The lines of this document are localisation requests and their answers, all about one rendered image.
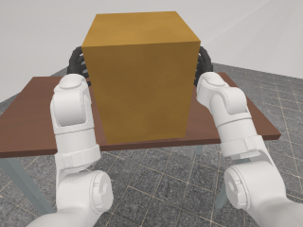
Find carton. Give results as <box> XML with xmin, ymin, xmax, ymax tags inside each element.
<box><xmin>81</xmin><ymin>11</ymin><xmax>201</xmax><ymax>145</ymax></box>

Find robot right forearm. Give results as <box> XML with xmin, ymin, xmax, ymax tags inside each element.
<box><xmin>196</xmin><ymin>72</ymin><xmax>286</xmax><ymax>195</ymax></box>

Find robot left forearm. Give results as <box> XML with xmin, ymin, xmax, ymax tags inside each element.
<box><xmin>50</xmin><ymin>74</ymin><xmax>101</xmax><ymax>208</ymax></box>

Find table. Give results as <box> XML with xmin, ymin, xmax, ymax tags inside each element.
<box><xmin>0</xmin><ymin>72</ymin><xmax>281</xmax><ymax>216</ymax></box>

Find robot right hand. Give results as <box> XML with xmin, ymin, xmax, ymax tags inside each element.
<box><xmin>193</xmin><ymin>46</ymin><xmax>213</xmax><ymax>87</ymax></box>

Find robot right upper arm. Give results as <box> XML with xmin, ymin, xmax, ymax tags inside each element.
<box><xmin>223</xmin><ymin>159</ymin><xmax>303</xmax><ymax>227</ymax></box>

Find robot left upper arm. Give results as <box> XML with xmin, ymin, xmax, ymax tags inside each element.
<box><xmin>27</xmin><ymin>170</ymin><xmax>114</xmax><ymax>227</ymax></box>

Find robot left hand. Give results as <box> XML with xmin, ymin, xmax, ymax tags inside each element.
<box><xmin>66</xmin><ymin>46</ymin><xmax>92</xmax><ymax>87</ymax></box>

